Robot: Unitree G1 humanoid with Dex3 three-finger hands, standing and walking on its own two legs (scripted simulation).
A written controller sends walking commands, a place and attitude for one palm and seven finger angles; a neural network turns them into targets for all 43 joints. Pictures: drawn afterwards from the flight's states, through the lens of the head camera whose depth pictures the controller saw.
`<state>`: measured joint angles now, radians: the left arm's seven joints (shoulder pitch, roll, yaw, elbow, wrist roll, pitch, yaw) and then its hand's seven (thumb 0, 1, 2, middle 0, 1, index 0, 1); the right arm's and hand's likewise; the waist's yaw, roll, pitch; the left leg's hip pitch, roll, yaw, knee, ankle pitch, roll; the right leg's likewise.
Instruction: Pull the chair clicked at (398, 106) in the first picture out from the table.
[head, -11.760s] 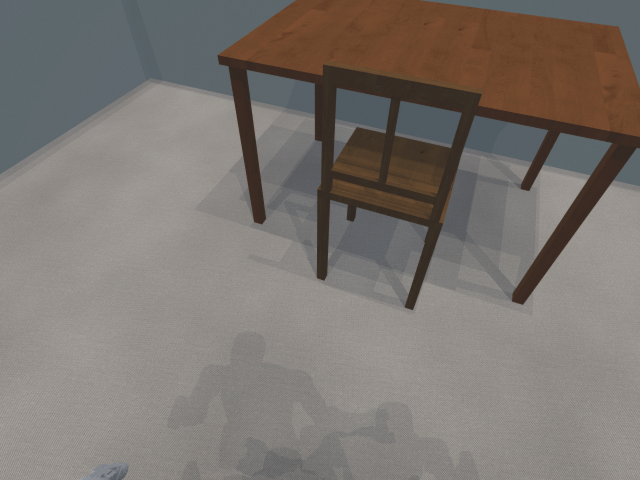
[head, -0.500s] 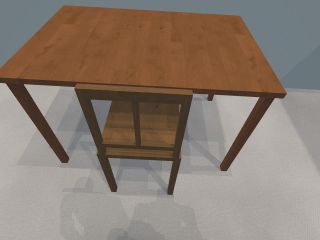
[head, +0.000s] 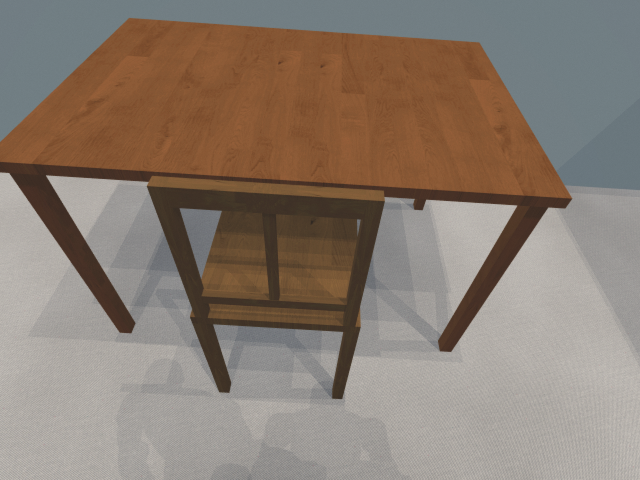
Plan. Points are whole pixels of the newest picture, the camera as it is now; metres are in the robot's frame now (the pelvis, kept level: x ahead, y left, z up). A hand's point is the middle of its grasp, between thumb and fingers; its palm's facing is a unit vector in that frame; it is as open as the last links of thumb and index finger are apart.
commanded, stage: look again from close up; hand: left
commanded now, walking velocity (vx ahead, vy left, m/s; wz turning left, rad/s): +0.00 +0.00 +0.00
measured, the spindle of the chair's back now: (272, 258) +0.51 +0.12 -0.10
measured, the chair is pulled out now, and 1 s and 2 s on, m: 0.00 0.00 0.00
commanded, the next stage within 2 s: shuffle to correct the standing spot in 0.54 s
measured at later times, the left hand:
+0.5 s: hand out of the picture +0.01 +0.16 -0.18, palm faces -0.01 -0.99 -0.16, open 7.4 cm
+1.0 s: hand out of the picture +0.00 +0.13 -0.18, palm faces -0.02 -0.99 -0.17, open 7.4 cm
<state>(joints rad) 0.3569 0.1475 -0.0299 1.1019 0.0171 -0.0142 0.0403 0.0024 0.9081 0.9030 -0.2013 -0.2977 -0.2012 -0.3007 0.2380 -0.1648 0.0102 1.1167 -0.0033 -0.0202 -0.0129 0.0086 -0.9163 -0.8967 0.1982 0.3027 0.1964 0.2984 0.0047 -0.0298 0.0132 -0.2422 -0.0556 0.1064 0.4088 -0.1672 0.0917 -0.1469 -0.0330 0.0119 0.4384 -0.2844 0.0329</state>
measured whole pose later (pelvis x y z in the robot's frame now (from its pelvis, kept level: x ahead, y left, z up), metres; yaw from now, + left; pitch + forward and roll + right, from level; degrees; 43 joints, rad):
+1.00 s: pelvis +0.04 -0.03 -0.01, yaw -2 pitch +0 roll +0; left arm 0.39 0.14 0.01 1.10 0.03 0.00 0.02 0.00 0.91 0.90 -0.20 -0.30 -0.20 -0.30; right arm 0.32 -0.15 -0.01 1.14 -0.02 -0.01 -0.03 0.01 -0.91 -0.90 0.20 0.30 0.20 0.30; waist -0.01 -0.01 0.00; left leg -0.24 0.00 0.12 0.52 -0.29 0.05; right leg -0.20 -0.02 -0.08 0.53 -0.33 -0.02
